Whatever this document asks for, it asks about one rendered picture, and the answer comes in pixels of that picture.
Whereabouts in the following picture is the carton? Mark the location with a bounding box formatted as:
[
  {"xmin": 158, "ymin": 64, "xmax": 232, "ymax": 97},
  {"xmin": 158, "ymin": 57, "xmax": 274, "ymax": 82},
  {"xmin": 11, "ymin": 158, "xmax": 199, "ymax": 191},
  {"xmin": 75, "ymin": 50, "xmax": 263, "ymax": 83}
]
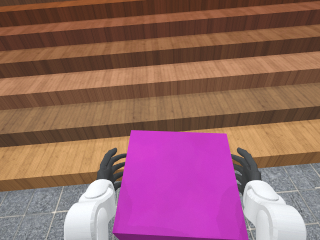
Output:
[{"xmin": 112, "ymin": 130, "xmax": 249, "ymax": 240}]

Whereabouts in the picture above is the robot right hand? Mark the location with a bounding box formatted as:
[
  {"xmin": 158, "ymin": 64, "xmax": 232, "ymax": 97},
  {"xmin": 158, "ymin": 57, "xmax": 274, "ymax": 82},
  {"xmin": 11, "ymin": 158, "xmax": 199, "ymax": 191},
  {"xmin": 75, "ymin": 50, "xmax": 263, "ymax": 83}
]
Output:
[{"xmin": 231, "ymin": 147, "xmax": 262, "ymax": 196}]

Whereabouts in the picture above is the right robot forearm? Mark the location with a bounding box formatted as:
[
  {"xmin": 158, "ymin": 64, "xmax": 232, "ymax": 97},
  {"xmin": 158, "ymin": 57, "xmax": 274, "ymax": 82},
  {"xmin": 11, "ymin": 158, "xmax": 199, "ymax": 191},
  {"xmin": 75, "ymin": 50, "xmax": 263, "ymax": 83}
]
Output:
[{"xmin": 243, "ymin": 180, "xmax": 307, "ymax": 240}]

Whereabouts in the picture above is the robot left hand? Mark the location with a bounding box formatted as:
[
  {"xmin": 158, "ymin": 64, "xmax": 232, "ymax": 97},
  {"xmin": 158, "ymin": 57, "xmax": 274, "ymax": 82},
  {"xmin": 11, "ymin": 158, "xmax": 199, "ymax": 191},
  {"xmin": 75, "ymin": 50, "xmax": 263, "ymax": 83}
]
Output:
[{"xmin": 96, "ymin": 147, "xmax": 127, "ymax": 191}]

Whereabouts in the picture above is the left robot forearm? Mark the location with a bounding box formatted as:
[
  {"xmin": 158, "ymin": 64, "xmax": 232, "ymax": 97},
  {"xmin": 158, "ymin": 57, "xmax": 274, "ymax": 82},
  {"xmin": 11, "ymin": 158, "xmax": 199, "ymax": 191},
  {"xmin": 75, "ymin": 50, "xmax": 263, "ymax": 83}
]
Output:
[{"xmin": 64, "ymin": 179, "xmax": 117, "ymax": 240}]

